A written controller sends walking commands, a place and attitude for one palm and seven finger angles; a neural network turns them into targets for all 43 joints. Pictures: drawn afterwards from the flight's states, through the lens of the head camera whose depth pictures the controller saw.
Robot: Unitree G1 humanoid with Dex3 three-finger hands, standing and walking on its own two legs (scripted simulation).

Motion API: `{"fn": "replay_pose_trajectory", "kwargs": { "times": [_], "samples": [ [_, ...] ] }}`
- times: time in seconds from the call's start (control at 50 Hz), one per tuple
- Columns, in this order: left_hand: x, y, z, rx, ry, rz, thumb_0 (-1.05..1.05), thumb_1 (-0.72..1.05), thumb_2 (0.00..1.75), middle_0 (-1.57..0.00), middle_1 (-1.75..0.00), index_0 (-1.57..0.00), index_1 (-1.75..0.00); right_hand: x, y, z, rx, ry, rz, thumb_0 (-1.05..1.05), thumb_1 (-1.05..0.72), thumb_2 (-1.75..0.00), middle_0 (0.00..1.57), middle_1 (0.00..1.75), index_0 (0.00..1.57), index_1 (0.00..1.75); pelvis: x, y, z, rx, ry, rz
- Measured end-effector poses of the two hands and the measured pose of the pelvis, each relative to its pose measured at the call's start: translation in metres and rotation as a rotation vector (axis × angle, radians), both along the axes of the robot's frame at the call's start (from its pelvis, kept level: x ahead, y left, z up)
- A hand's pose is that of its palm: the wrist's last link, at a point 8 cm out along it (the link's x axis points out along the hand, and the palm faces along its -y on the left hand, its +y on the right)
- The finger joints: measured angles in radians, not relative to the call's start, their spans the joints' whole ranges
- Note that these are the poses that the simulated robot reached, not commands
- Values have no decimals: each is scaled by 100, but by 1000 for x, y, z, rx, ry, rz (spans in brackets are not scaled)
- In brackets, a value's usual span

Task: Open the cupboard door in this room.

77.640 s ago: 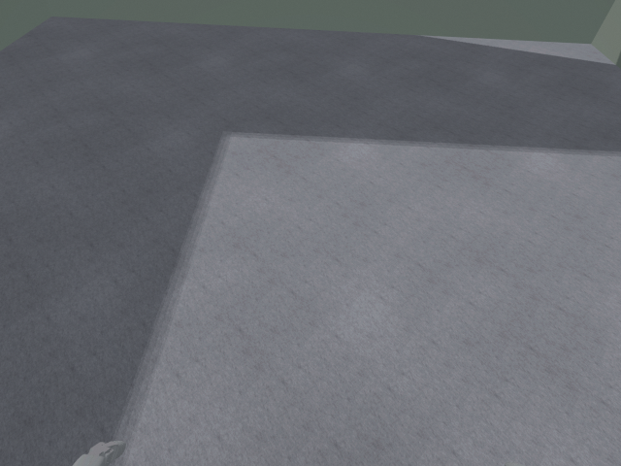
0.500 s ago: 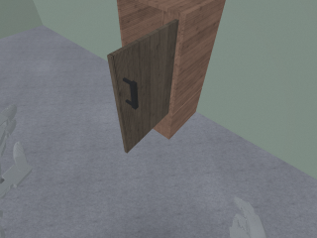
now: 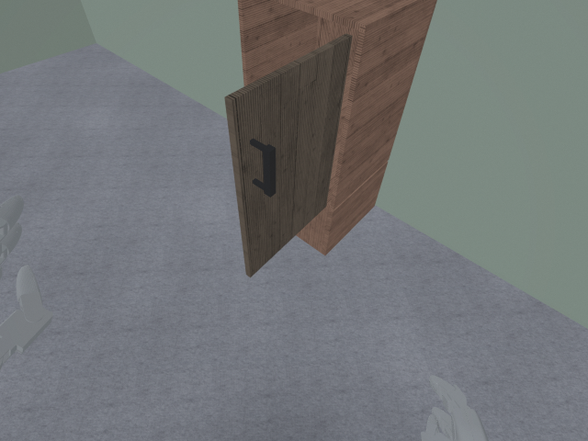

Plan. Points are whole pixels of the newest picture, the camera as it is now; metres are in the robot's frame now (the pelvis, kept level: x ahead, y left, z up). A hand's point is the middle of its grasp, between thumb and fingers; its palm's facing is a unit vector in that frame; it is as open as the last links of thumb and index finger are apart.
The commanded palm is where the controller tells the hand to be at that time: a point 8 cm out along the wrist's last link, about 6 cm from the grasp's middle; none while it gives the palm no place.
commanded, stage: let the arm hang, fingers relaxed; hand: left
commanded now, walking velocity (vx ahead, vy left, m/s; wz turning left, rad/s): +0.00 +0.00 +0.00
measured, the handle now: (262, 168) +0.65 +0.11 -0.04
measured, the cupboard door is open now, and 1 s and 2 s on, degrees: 91 91 91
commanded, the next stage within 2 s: look to check the result in 1.18 s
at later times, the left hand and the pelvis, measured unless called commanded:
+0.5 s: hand out of the picture -0.01 +0.15 -0.19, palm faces +0.05 -0.98 -0.17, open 7.1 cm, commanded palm none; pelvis +0.00 -0.02 -0.01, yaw +2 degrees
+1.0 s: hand out of the picture +0.01 +0.12 -0.18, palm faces +0.06 -0.98 -0.16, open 7.3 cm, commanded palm none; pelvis +0.02 -0.03 +0.00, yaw +1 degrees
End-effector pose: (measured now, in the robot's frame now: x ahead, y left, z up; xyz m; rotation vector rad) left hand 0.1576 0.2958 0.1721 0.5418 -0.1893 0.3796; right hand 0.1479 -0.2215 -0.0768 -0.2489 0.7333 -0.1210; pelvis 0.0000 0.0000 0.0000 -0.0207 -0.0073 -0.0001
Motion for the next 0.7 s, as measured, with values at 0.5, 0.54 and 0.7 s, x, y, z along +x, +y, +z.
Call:
{"fn": "replay_pose_trajectory", "kwargs": {
  "times": [0.5, 0.54, 0.7],
  "samples": [
    [-178, -92, -329, -641, 1506, 238, 0, 98, 90, -20, -30, -21, -30, -129, -50, -58, -24, 639, -80, 0, -91, -90, 20, 30, 20, 30, -1, -23, -7, 9, -12, 40],
    [-195, -93, -325, -644, 1546, 273, 0, 96, 90, -20, -30, -21, -30, -140, -46, -62, -5, 674, -90, 0, -91, -90, 20, 30, 20, 30, 0, -24, -6, 7, -16, 41],
    [-214, -93, -312, -613, 1596, 346, 1, 92, 90, -20, -30, -20, -30, -154, -21, -79, 102, 703, -105, 0, -91, -90, 20, 30, 20, 30, 4, -27, -3, 12, -32, 29]
  ]
}}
